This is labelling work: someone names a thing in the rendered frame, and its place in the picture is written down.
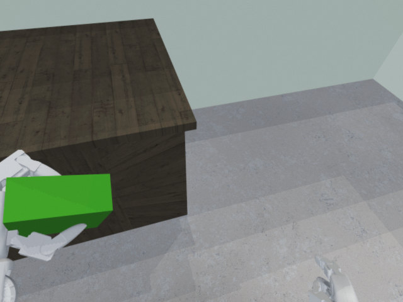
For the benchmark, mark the sponge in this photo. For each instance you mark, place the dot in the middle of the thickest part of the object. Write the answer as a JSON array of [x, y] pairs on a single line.
[[52, 204]]

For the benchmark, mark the right robot hand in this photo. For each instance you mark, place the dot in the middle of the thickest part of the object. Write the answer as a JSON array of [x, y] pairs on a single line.
[[339, 289]]

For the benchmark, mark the left robot hand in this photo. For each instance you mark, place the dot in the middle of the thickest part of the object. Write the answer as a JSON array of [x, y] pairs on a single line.
[[36, 245]]

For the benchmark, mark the table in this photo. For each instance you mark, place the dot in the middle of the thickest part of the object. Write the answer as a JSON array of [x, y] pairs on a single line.
[[99, 98]]

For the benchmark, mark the robot left forearm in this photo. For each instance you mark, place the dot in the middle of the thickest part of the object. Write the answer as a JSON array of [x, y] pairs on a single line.
[[8, 287]]

